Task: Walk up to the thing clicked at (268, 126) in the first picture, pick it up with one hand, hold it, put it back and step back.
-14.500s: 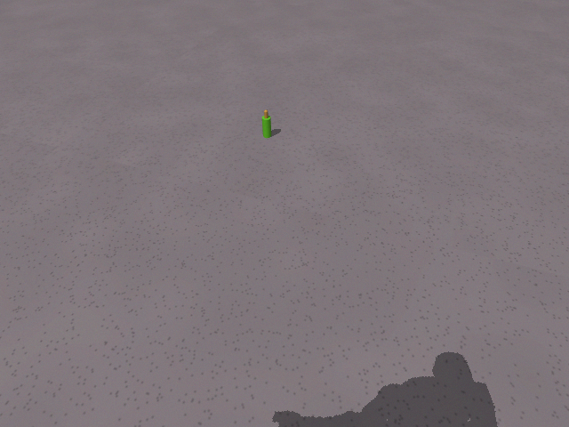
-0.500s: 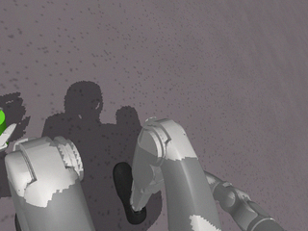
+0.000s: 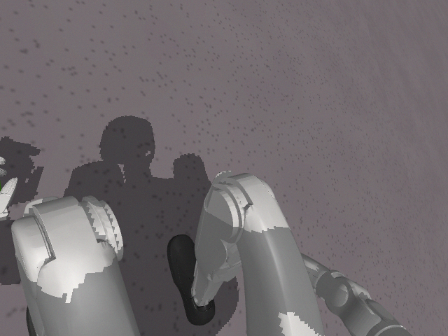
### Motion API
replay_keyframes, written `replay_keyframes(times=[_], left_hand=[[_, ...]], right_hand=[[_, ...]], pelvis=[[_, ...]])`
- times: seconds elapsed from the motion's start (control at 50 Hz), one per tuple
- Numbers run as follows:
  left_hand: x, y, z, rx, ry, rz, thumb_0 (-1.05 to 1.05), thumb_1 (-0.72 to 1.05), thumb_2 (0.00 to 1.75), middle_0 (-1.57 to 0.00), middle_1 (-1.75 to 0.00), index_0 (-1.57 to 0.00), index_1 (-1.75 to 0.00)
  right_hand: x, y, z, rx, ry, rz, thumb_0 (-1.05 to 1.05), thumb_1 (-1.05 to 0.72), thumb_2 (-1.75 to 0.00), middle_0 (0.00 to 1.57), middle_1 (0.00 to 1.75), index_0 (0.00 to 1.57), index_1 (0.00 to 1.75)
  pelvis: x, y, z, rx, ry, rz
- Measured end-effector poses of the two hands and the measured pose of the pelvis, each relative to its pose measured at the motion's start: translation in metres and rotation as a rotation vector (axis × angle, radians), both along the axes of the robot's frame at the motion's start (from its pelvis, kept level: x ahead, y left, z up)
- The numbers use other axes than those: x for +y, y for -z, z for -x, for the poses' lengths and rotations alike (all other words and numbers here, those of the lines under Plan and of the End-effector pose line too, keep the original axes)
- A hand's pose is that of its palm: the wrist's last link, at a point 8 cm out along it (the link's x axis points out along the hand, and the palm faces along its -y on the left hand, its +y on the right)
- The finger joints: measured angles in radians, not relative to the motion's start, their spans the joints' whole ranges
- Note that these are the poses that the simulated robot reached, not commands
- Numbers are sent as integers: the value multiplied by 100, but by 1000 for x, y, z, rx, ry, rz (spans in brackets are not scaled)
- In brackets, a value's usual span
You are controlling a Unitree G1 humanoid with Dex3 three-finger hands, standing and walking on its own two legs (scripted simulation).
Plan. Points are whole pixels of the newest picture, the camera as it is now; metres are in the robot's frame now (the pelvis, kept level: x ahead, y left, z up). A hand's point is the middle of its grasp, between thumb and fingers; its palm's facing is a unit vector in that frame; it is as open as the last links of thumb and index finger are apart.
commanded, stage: settle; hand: left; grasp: from the side
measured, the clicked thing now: out of the picture +0.37 +0.26 -0.19
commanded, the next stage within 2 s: hold in 1.56 s
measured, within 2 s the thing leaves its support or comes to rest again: neither
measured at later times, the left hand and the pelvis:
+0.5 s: hand out of the picture +0.35 +0.26 -0.05, palm faces +0.22 -0.97 -0.05, open 6.6 cm; pelvis +0.01 -0.01 +0.03, yaw +5 degrees
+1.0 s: hand out of the picture +0.37 +0.25 +0.02, palm faces +0.17 -0.98 -0.07, open 6.6 cm; pelvis +0.03 -0.03 +0.07, yaw +10 degrees
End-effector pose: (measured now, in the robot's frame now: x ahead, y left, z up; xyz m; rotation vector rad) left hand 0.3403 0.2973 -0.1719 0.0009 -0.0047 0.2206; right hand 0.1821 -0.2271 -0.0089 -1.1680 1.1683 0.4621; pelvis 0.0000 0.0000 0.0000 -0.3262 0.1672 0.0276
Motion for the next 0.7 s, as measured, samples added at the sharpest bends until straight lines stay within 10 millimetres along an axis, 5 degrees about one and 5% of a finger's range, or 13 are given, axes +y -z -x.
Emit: replay_keyframes(times=[0.42, 0.7], left_hand=[[14, -112, 20, -57, 18, -62, 4, 3, 103, -95, -105, -93, -111], [12, -166, 8, 25, 45, -103, 4, 2, 103, -96, -104, -94, -111]], right_hand=[[8, 9, -50, -149, 144, -240, 0, -89, -89, 20, 30, 21, 30], [-4, 32, -50, -125, 370, -342, 1, -89, -89, 20, 30, 20, 30]], pelvis=[[-9, -25, -7, 161, -50, -68], [-17, -46, -20, 299, -82, -126]])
